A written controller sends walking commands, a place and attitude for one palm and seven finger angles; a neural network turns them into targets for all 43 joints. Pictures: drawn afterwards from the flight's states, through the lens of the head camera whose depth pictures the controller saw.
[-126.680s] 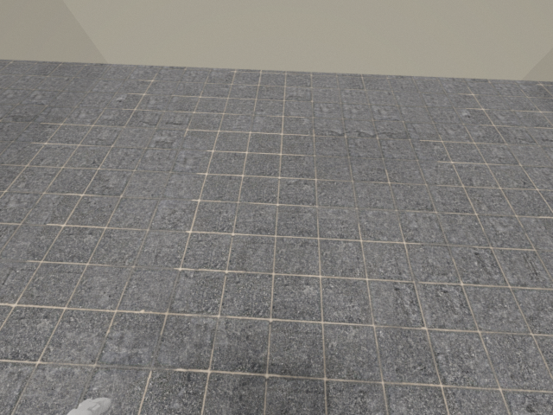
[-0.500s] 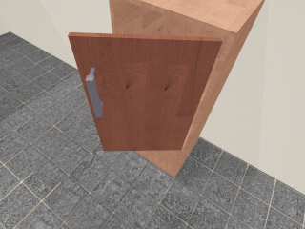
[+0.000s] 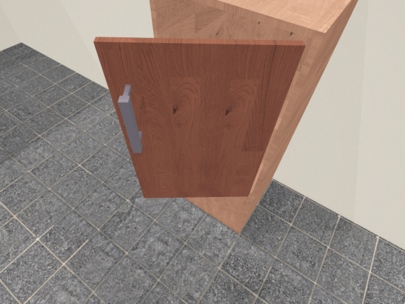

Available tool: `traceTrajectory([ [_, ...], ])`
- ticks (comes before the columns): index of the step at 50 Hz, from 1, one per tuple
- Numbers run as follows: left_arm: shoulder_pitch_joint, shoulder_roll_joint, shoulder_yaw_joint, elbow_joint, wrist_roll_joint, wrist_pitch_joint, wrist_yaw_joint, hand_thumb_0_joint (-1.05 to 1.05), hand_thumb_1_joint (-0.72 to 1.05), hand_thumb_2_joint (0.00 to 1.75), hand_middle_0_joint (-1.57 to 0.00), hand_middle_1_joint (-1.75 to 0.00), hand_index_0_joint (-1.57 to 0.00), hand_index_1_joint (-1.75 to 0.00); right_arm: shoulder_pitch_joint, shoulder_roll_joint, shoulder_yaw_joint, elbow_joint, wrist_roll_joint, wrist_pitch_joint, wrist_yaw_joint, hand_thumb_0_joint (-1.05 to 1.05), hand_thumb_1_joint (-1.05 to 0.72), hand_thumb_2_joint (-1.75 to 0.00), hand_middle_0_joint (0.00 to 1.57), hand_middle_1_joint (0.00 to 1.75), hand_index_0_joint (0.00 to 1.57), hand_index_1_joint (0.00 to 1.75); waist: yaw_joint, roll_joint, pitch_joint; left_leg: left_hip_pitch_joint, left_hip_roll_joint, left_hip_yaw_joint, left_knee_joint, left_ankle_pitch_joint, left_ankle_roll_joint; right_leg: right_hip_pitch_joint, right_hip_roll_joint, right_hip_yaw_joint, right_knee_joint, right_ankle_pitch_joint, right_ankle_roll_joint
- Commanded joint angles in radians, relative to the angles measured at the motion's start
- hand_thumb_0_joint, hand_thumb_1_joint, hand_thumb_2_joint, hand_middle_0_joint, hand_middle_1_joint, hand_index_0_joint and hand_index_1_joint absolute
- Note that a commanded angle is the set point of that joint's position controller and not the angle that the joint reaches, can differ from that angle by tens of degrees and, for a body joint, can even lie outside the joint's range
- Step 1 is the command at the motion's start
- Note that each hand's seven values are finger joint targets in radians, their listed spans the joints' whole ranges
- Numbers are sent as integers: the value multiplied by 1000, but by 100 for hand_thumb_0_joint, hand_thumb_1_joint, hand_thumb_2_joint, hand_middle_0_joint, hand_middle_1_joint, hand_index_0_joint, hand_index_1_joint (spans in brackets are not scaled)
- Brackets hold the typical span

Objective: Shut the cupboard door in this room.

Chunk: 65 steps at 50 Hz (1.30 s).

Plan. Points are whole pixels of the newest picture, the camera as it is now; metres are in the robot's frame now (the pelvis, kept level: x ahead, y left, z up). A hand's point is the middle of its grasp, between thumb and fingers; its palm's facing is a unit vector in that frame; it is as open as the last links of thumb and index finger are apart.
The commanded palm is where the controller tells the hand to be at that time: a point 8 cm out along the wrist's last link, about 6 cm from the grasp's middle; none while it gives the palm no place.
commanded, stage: look again from close up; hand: left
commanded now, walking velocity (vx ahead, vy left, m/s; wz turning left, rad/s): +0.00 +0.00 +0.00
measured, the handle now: (132, 120) +0.47 +0.18 +0.08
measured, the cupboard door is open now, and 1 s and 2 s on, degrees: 36 36 36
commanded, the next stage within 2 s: raise the hand and make a fist in 0.36 s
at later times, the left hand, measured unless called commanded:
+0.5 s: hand out of the picture +0.05 +0.20 -0.16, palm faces +0.05 -0.97 -0.25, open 7.3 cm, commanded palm +0.10 +0.24 -0.06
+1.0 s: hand out of the picture +0.13 +0.18 -0.02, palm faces +0.14 -0.99 -0.05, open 5.6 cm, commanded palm +0.12 +0.23 -0.01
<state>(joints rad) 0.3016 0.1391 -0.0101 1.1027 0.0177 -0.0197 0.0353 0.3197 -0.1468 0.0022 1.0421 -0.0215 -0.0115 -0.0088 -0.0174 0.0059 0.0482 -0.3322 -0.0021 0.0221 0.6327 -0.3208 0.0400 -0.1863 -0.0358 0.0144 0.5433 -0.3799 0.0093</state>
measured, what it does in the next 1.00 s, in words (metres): lowers itself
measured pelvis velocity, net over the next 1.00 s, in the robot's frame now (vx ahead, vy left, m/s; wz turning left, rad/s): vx -0.05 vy -0.05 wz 0.04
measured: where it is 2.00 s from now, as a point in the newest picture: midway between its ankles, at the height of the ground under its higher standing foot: outside the picture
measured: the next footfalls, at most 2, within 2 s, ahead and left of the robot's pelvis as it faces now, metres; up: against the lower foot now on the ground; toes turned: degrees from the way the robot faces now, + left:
none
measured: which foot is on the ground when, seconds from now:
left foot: down 0.00-1.00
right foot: down 0.00-1.00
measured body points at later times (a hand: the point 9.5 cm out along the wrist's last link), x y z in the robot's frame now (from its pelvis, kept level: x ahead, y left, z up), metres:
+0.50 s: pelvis +0.00 +0.00 +0.00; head +0.03 +0.00 +0.45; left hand +0.05 +0.25 -0.14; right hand +0.06 -0.24 -0.15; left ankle +0.01 +0.09 -0.73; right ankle -0.05 -0.16 -0.73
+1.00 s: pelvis -0.05 -0.05 -0.08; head -0.01 -0.04 +0.37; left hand +0.12 +0.24 -0.01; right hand +0.17 -0.28 -0.13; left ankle +0.01 +0.09 -0.73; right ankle -0.03 -0.13 -0.73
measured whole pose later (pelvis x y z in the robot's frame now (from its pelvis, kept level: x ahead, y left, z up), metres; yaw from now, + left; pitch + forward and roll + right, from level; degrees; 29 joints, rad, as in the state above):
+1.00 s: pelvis -0.05 -0.05 -0.08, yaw +2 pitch +11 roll -2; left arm 0.42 0.24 0.24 0.05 -0.33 -0.49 -0.34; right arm 0.20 -0.26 -0.02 0.56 0.02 -0.32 -0.08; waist 0.06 0.01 -0.13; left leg -0.90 0.02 -0.08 1.17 -0.47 -0.02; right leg -0.81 0.03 -0.11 1.15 -0.54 -0.06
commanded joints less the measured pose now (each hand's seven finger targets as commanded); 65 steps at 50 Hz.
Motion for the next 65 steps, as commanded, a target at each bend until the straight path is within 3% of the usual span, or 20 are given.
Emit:
traceTrajectory([
  [1,85,77,12,-32,-1,-15,15,0,90,90,-20,-30,-20,-30,16,-126,-14,-52,10,-26,-21,0,-90,-90,20,30,20,30,33,50,-33,85,135,-138,-151,425,50,-22,1,-13,-30,114,-46],
  [4,55,105,15,-39,-2,-7,18,0,90,90,-20,-30,-20,-30,14,-132,-17,-37,10,-21,-17,0,-90,-90,20,30,20,30,12,-37,-1,104,101,-101,-159,340,16,-43,-33,22,-53,187,-40],
  [22,1,196,26,-81,3,9,8,0,90,90,-20,-30,-20,-30,-98,-186,-25,-42,9,-16,-12,0,-90,-90,20,30,20,30,22,-13,-23,157,92,-64,-209,299,9,-27,-53,43,-88,251,-17],
  [23,48,167,22,-74,11,-7,43,0,90,90,-20,-30,-20,-30,-102,-204,-31,-93,19,-16,-9,0,-90,-90,20,30,20,30,22,-112,-5,132,127,-68,-49,499,-16,-55,-70,65,-103,399,0],
  [24,-890,876,568,-1762,-59,-279,101,0,90,90,-20,-30,-20,-30,12,-372,-83,-312,48,-217,-86,0,-90,-90,20,30,20,30,-115,38,-430,513,78,-150,47,709,-33,-126,40,-107,259,530,-25],
  [25,24,263,106,-1299,-104,-183,97,0,90,90,-22,-32,-22,-32,-70,-254,-14,-335,110,-311,-128,0,-90,-90,20,30,20,30,4,407,-531,628,146,-206,-47,831,-68,-314,50,-124,444,83,-2],
  [26,236,32,25,-1319,-171,-56,97,0,90,90,-24,-34,-24,-34,-105,-205,-36,-353,92,-334,-96,0,-90,-90,20,30,20,30,15,424,-488,386,99,-163,-102,738,-107,-208,35,-94,564,28,-19],
  [27,39,68,41,-1298,-159,-71,97,0,90,90,-25,-36,-25,-36,-83,-172,-51,-346,81,-354,-59,0,-90,-90,20,30,20,30,-24,191,-237,163,77,-137,-159,563,-83,-323,24,-91,449,15,-10],
  [28,44,63,82,-1234,-171,-104,72,0,90,90,-27,-38,-27,-38,-118,-185,-82,-389,62,-362,-39,0,-90,-90,20,30,20,30,-9,120,-73,16,57,-108,-105,354,-75,-368,20,-103,284,-11,-21],
  [29,92,105,151,-1131,-185,-158,40,0,90,90,-29,-40,-29,-40,-127,-199,-87,-409,54,-368,-30,0,-90,-90,20,30,20,30,-4,43,-23,-103,22,-91,-17,151,-73,-385,24,-114,169,22,-32],
  [31,298,120,256,-900,-232,-313,-70,0,90,90,-33,-44,-33,-44,-142,-201,-89,-443,51,-354,-15,0,-90,-90,20,30,20,30,32,-185,-5,-279,-18,-58,145,46,-60,-438,14,-50,115,4,-40],
  [34,313,148,326,-866,-292,-574,-317,0,90,90,-38,-50,-38,-50,-176,-215,-101,-497,26,-343,5,0,-90,-90,20,30,20,30,71,-314,-229,-459,-32,-32,347,146,-63,-455,4,-5,377,370,-8],
  [35,319,170,346,-860,-315,-596,-380,0,90,90,-40,-52,-40,-52,-192,-215,-109,-536,34,-341,1,0,-90,-90,20,30,20,30,84,-307,-280,-524,-42,-14,370,66,-61,-445,-6,54,372,238,-1],
  [38,196,302,448,-1021,-399,-521,-452,0,90,90,-46,-58,-46,-58,-224,-215,-95,-655,63,-320,-16,0,-90,-90,20,30,20,30,107,-51,-330,-545,-57,15,395,-55,-42,-398,-38,191,263,-71,9],
  [42,-67,303,398,-1310,-397,-521,-381,0,90,90,-53,-66,-53,-66,-172,-203,-82,-673,58,-334,-50,0,-90,-90,20,30,20,30,25,-31,-333,-516,-17,-22,455,-115,-16,-506,-28,239,206,-275,30],
  [44,-130,278,330,-1382,-369,-562,-360,0,90,90,-57,-70,-57,-70,-146,-208,-73,-646,52,-352,-66,0,-90,-90,20,30,20,30,-10,30,-309,-466,-1,-35,447,-115,-8,-580,0,185,220,-307,4],
  [47,-143,274,275,-1351,-358,-558,-371,0,90,90,-62,-76,-62,-76,-130,-223,-58,-611,51,-368,-90,0,-90,-90,20,30,20,30,-39,13,-278,-469,9,-58,441,-128,-1,-606,19,151,236,-295,-3],
  [55,45,289,359,-1270,-370,-332,-348,0,90,90,-77,-92,-77,-92,-141,-196,-48,-640,63,-336,-90,0,-90,-90,20,30,20,30,55,-8,-330,-409,-5,-61,316,-32,-10,-429,12,92,204,-157,4],
  [59,107,236,338,-1334,-359,-347,-282,0,90,90,-84,-100,-84,-100,-136,-186,-44,-647,45,-326,-69,0,-90,-90,20,30,20,30,62,19,-346,-316,-3,-75,253,74,-14,-414,45,-19,276,51,-15],
  [65,122,201,265,-1374,-339,-391,-274,0,90,90,-95,-112,-95,-112,-114,-212,-44,-654,38,-318,-53,0,-90,-90,20,30,20,30,34,35,-326,-263,3,-86,224,78,-18,-470,65,-87,315,74,-27],
])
